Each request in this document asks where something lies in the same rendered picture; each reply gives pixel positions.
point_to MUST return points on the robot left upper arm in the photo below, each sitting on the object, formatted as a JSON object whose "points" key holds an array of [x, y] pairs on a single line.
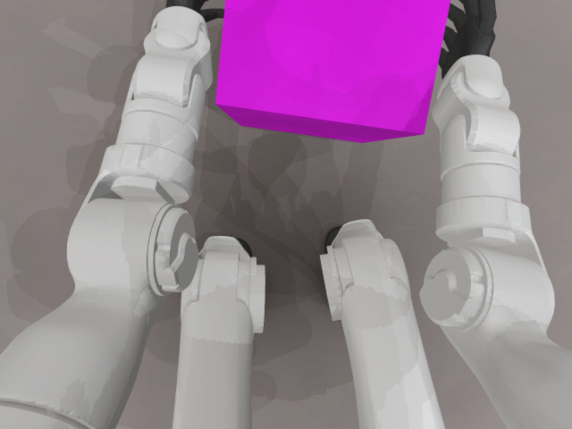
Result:
{"points": [[75, 368]]}

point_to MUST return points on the robot right foot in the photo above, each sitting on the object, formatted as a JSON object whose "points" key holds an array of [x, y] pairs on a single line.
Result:
{"points": [[330, 237]]}

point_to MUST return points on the right robot hand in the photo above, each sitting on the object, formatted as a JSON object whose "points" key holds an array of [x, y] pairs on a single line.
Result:
{"points": [[474, 35]]}

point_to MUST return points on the carton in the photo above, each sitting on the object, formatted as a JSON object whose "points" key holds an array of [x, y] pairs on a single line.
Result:
{"points": [[355, 70]]}

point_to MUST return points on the robot right upper arm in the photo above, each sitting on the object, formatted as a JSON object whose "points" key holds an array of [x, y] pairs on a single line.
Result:
{"points": [[495, 309]]}

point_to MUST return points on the left robot hand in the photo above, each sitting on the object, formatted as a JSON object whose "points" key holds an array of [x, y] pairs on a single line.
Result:
{"points": [[208, 14]]}

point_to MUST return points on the robot foot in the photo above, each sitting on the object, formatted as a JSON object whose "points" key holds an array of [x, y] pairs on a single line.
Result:
{"points": [[245, 245], [330, 237]]}

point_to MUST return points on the robot left foot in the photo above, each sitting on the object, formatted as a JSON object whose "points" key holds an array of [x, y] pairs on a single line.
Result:
{"points": [[245, 245]]}

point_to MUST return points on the robot left forearm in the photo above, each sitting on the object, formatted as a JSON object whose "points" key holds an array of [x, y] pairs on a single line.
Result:
{"points": [[153, 154]]}

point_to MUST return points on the robot right forearm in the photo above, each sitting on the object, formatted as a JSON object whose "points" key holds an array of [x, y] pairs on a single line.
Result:
{"points": [[480, 165]]}

